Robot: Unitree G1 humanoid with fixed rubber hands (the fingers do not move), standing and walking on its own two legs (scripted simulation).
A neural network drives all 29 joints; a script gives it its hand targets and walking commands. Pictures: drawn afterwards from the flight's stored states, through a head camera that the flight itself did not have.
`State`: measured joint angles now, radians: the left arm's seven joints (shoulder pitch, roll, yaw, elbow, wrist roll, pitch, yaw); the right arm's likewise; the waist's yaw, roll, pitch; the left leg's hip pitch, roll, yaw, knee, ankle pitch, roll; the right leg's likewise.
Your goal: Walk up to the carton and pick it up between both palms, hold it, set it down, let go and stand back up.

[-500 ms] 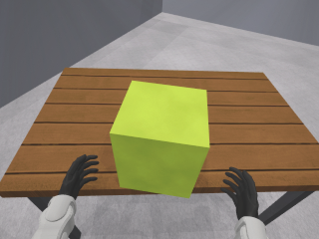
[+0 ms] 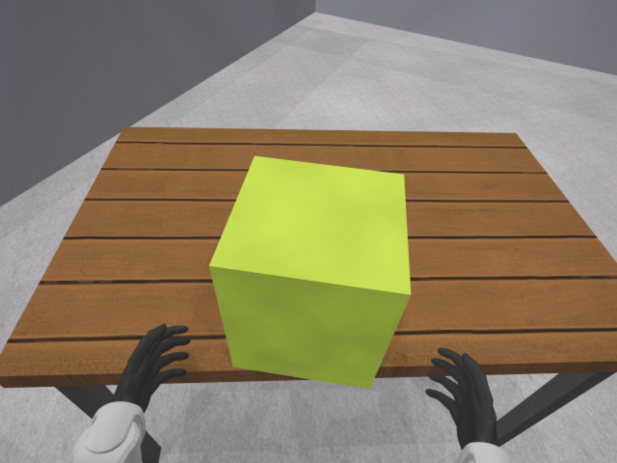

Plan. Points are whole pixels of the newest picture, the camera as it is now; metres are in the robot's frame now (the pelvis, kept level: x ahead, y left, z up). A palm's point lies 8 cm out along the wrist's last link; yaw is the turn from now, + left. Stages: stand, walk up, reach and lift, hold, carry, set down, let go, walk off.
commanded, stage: set down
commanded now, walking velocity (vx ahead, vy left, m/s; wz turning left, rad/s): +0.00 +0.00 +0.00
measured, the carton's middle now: (313, 275) +0.38 +0.00 +0.04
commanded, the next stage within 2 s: let go in 0.92 s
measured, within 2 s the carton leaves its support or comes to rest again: neither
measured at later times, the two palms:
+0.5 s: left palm (145, 409) +0.20 +0.21 -0.02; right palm (468, 448) +0.17 -0.19 -0.03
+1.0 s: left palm (146, 409) +0.21 +0.20 -0.02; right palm (468, 453) +0.17 -0.21 -0.06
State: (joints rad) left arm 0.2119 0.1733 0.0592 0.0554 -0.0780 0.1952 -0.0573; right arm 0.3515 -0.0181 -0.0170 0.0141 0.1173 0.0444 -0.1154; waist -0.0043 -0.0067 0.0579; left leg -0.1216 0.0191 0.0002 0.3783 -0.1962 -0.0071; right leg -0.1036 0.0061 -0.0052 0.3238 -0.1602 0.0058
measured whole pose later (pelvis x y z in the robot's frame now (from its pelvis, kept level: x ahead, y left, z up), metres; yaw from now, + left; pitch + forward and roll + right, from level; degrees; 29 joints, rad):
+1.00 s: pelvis +0.00 -0.01 +0.00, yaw +0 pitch -4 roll +0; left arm 0.20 0.17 0.02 0.24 -0.05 0.12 -0.05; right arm 0.23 -0.12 -0.02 0.48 0.01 -0.08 -0.02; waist 0.00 0.03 0.06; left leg -0.11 0.02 0.00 0.38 -0.20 -0.01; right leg -0.10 0.01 -0.01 0.36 -0.19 0.00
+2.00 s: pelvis +0.00 -0.02 -0.02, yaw +0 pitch -3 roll +1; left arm 0.21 0.27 -0.02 0.31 0.00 -0.12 -0.07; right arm 0.20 -0.31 -0.02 0.63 -0.01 -0.02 0.05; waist 0.00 -0.01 0.06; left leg -0.22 0.00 0.00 0.55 -0.28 0.00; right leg -0.25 -0.01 -0.01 0.60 -0.30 -0.01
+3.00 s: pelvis +0.00 -0.02 -0.02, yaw +0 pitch -2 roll +1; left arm 0.23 0.30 -0.03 0.31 0.00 -0.17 -0.06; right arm 0.20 -0.32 -0.02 0.63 -0.01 -0.03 0.05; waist 0.00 -0.02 0.06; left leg -0.24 0.00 0.00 0.56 -0.29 -0.01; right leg -0.27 -0.01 -0.01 0.62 -0.32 -0.02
